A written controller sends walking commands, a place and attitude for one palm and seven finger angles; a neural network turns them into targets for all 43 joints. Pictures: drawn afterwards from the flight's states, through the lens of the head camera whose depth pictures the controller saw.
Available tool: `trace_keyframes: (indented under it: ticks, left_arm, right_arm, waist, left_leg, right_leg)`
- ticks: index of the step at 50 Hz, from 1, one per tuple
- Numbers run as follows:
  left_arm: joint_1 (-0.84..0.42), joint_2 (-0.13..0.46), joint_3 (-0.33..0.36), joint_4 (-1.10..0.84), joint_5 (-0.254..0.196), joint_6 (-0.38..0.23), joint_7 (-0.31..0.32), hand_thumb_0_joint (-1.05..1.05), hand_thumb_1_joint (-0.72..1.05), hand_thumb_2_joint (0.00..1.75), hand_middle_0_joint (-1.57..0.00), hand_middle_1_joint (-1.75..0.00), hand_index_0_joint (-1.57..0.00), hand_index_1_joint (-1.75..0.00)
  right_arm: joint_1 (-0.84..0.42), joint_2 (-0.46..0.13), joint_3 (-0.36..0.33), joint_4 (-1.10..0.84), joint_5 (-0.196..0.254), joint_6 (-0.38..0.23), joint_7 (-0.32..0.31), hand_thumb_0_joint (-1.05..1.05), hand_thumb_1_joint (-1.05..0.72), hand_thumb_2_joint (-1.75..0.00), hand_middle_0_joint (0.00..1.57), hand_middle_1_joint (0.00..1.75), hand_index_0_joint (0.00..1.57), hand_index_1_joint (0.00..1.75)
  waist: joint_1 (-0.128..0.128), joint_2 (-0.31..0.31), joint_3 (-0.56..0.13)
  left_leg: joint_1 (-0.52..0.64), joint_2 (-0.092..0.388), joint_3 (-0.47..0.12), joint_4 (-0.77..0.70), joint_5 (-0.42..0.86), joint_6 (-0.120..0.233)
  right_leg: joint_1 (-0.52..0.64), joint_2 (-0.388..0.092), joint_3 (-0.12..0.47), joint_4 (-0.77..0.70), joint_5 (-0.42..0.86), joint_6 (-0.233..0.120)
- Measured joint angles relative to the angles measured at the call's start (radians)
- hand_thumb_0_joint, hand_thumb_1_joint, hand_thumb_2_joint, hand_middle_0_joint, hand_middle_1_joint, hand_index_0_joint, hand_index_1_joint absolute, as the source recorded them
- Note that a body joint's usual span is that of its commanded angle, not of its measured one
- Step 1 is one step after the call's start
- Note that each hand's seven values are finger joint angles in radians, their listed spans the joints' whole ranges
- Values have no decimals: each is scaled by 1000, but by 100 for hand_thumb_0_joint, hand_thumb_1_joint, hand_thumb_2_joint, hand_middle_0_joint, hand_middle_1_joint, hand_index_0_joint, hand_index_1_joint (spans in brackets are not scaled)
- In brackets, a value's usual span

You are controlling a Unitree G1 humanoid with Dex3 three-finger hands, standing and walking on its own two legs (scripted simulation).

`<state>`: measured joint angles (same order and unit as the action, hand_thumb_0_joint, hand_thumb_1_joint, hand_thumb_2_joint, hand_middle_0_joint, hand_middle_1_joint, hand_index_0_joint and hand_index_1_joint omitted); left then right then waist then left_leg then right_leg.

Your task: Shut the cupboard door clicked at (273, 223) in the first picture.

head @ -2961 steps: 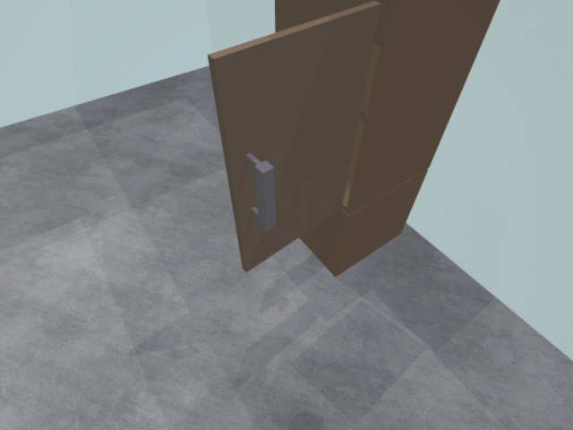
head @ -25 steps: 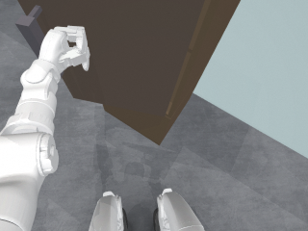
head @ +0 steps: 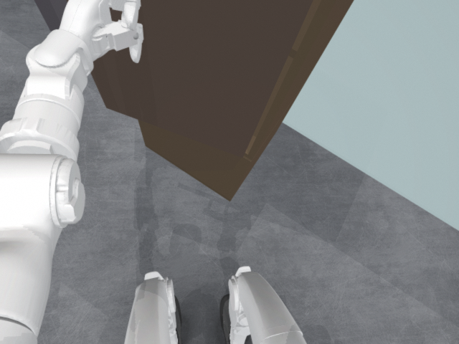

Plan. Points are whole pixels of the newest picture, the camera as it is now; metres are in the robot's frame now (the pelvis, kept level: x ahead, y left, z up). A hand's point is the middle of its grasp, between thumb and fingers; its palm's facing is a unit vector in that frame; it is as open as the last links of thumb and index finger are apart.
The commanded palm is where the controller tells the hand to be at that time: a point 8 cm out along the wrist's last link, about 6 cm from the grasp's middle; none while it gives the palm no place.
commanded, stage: pull the fist back off the door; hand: left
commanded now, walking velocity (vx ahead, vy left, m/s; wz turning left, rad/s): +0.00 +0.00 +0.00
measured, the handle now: (68, 10) +0.63 +0.18 +0.10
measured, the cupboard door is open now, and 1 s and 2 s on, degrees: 14 8 8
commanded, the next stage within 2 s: draw the hand back to the body in 0.90 s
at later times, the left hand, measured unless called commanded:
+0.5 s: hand (156, 32) +0.57 +0.06 +0.12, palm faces +0.05 -1.00 -0.02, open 3.1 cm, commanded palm +0.52 +0.10 +0.11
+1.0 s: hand (156, 76) +0.49 +0.06 +0.11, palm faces +0.03 -1.00 -0.03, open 3.1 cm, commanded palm +0.47 +0.11 +0.11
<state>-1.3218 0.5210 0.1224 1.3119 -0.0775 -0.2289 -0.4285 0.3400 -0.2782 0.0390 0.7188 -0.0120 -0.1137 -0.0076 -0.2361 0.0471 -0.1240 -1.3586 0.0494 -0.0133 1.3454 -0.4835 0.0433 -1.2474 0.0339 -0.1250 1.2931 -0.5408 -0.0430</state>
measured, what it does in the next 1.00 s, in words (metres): rises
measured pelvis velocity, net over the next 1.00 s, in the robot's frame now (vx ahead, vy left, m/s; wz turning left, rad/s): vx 0.04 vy -0.03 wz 0.04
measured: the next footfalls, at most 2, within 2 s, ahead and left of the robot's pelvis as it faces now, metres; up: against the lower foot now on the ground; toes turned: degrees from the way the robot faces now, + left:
none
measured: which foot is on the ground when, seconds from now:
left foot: down 0.00-1.00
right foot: down 0.00-1.00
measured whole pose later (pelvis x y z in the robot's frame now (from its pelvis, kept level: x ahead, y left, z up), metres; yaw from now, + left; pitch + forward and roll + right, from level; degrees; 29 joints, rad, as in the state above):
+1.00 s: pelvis +0.04 -0.03 +0.05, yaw +2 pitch +20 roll +0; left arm -0.72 0.13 0.12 1.00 -0.04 -0.52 0.11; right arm 0.25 -0.24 -0.03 0.63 -0.03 0.03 0.06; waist -0.11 0.02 -0.15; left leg -0.99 0.03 0.03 1.10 -0.46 0.00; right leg -0.93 0.03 -0.08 1.12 -0.55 -0.07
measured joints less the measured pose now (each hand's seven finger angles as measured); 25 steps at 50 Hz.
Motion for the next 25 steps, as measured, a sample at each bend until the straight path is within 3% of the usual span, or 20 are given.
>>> trace_keyframes:
  ticks: [3, 5, 7, 10, 12, 15, 20, 25]
  left_arm:
    - [-25, -14, 14, 6, 6, 15, 30, 2, 98, 102, -129, -150, -130, -150]
    - [-31, -58, 74, 10, 7, 21, 154, 2, 93, 100, -130, -150, -130, -150]
    - [-27, -104, 130, 4, 18, 14, 317, 1, 87, 97, -130, -150, -130, -150]
    - [7, -158, 167, -26, 91, -37, 545, 0, 84, 94, -129, -150, -130, -150]
    - [39, -170, 155, -38, 147, -79, 628, 0, 85, 94, -129, -150, -130, -150]
    - [85, -171, 148, -42, 180, -113, 644, 0, 90, 95, -129, -150, -130, -150]
    - [170, -187, 182, -51, 126, -119, 582, 0, 93, 93, -129, -150, -130, -150]
    - [302, -233, 184, -123, 89, -185, 561, 1, 92, 91, -129, -150, -130, -150]
  right_arm:
    - [10, 4, 0, 2, -6, -1, 1, 1, -90, -90, 21, 30, 20, 29]
    - [30, 9, -2, -11, -20, -1, 14, 1, -90, -90, 20, 30, 20, 29]
    - [47, 18, -4, -23, -42, 3, 39, 1, -90, -90, 20, 30, 20, 29]
    - [72, 35, -12, -38, -79, 13, 88, 1, -90, -90, 20, 30, 20, 29]
    - [85, 47, -18, -40, -91, 29, 117, 1, -90, -90, 20, 30, 20, 29]
    - [102, 59, -19, -34, -86, 62, 136, 1, -90, -90, 20, 30, 20, 29]
    - [137, 61, -16, -33, -64, 105, 129, 1, -90, -90, 21, 30, 20, 29]
    - [161, 50, -32, -44, -54, 122, 125, 1, -90, -90, 21, 30, 20, 29]
  waist:
    - [-1, 3, -2]
    - [3, 7, -8]
    - [-1, 8, -15]
    - [-12, 14, -26]
    - [-20, 19, -27]
    - [-25, 26, -22]
    - [-15, 33, -17]
    - [15, 28, -22]
  left_leg:
    - [-18, 0, 1, 8, 0, 2]
    - [-28, 0, 2, 9, 1, 2]
    - [-33, -1, 6, 4, 4, 1]
    - [-33, -1, 13, -8, 8, 0]
    - [-21, 0, 18, -18, 9, -1]
    - [14, 3, 26, -42, 9, -3]
    - [108, 10, 41, -110, 15, -9]
    - [211, 11, 57, -182, 20, -18]
  right_leg:
    - [-17, -1, 1, 8, 0, 2]
    - [-28, -1, 2, 9, 2, 5]
    - [-35, -2, 6, 7, 4, 7]
    - [-40, -3, 13, 1, 8, 8]
    - [-33, -2, 19, -6, 9, 7]
    - [-3, 2, 27, -26, 11, 5]
    - [77, 11, 45, -88, 22, 1]
    - [168, 16, 63, -148, 27, -4]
